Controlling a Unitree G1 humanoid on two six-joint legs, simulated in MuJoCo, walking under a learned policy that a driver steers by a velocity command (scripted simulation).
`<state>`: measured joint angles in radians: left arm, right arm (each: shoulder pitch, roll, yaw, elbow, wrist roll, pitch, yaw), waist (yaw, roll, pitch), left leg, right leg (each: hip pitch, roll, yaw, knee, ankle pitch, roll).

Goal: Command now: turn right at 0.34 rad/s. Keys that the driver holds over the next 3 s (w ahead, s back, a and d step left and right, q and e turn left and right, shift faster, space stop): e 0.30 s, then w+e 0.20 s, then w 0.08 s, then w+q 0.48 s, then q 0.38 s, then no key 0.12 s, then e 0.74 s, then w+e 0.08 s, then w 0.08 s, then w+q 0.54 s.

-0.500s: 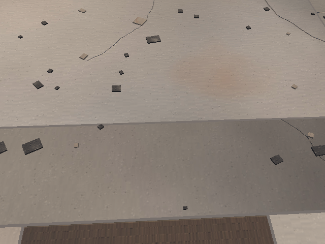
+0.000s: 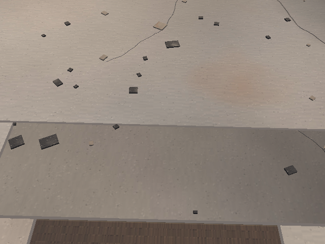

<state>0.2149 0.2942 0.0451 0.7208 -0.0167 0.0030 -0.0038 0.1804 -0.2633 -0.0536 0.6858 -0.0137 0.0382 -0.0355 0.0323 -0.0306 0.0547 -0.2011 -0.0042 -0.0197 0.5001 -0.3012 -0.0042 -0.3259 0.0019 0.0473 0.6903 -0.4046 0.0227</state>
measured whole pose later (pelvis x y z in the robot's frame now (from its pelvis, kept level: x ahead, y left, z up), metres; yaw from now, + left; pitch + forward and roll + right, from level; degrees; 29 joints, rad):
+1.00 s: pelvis +0.18 -0.04 +0.01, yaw -12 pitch +2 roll -1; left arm 0.17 0.32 0.04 0.62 0.01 -0.10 -0.02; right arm 0.41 -0.26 -0.03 0.79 0.02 -0.06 0.00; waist -0.06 -0.04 0.03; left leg -0.09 -0.07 -0.13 0.30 -0.23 0.07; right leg -0.58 -0.03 0.05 0.83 -0.20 0.03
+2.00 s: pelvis +0.39 -0.09 +0.00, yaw -1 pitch +0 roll +1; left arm 0.21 0.31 0.06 0.77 -0.02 0.06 0.00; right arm 0.07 -0.27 -0.05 0.70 -0.01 0.04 -0.03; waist 0.02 0.00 0.07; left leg -0.26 0.05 0.15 0.52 -0.25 0.01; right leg -0.32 -0.05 -0.05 0.76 -0.43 0.07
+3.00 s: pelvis +0.59 -0.15 -0.01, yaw -6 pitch +2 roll +0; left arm 0.01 0.29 0.04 0.63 -0.02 -0.11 -0.02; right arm 0.49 -0.29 -0.06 0.81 0.03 -0.03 -0.02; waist -0.11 -0.02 0.02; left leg 0.00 -0.03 -0.24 0.42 -0.44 0.01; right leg -0.41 0.02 0.05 0.45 -0.08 0.00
